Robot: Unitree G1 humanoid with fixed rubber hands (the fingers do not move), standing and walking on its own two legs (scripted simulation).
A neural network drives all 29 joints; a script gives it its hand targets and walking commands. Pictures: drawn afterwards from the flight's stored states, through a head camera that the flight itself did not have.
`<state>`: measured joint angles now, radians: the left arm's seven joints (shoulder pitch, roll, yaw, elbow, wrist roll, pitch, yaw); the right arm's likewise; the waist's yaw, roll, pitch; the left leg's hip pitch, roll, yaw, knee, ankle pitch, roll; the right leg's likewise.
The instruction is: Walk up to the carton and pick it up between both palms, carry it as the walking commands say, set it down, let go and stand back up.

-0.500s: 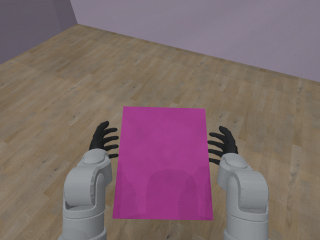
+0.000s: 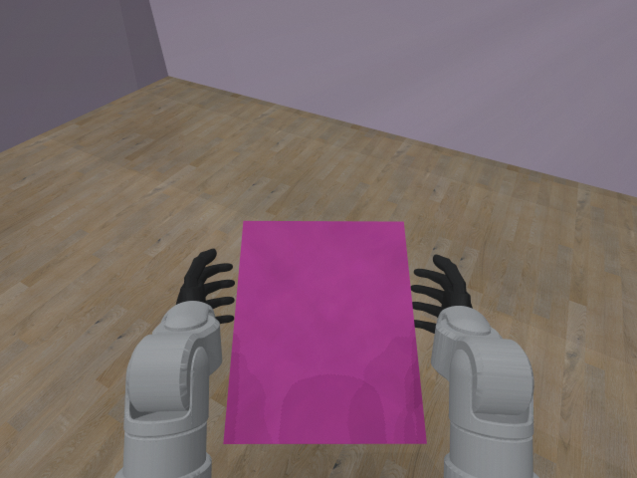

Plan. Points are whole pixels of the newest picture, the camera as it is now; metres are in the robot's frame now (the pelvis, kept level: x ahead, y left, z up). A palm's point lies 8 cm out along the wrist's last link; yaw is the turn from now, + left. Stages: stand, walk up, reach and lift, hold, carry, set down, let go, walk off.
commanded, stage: carry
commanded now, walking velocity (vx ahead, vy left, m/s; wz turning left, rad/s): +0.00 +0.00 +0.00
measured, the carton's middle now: (322, 331) +0.30 +0.00 +0.03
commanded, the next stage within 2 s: hold in 1.86 s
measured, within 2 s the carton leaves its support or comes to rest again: neither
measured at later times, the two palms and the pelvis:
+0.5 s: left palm (197, 323) +0.25 +0.14 +0.12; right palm (459, 331) +0.25 -0.15 +0.12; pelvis -0.01 +0.00 +0.00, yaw +0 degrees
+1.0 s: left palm (205, 302) +0.29 +0.14 +0.11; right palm (446, 309) +0.29 -0.14 +0.11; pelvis +0.01 +0.01 +0.00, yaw +0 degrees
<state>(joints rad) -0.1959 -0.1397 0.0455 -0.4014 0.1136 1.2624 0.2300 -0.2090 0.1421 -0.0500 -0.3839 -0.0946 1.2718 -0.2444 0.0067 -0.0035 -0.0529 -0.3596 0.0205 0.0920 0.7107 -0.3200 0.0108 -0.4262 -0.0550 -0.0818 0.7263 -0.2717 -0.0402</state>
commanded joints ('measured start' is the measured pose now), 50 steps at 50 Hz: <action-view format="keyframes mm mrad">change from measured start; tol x8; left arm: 1 -440 -937 -513 15 -349 19 -239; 33 -476 -970 -514 29 -335 -39 -252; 41 -471 -894 -425 189 -262 -121 -260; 43 -472 -939 -475 92 -297 -133 -256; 50 -445 -851 -393 194 -243 -185 -244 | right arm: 1 -513 958 537 -49 362 -6 248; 33 -535 996 554 -11 351 -57 275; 34 -511 948 496 93 309 -69 277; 39 -532 974 531 37 332 -106 286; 41 -511 921 467 167 286 -130 289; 43 -521 951 510 57 321 -142 287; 50 -493 865 434 170 273 -193 276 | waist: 1 -2 9 -144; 50 1 -2 -274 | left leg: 1 -96 103 -169 -327 -234 25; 25 -94 66 -166 -268 -169 39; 50 43 93 -130 -232 133 21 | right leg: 1 59 -98 149 -336 -249 -7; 22 17 -70 161 -350 -246 -19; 39 122 -63 135 -294 76 -18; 50 154 -74 121 -280 137 -13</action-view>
